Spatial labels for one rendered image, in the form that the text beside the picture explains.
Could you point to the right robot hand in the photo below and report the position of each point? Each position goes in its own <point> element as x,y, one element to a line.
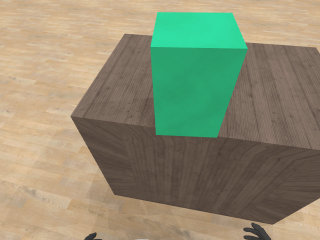
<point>257,230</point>

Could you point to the carton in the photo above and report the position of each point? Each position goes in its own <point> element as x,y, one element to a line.
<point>196,58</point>

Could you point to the pedestal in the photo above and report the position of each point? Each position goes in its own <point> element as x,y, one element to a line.
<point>264,164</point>

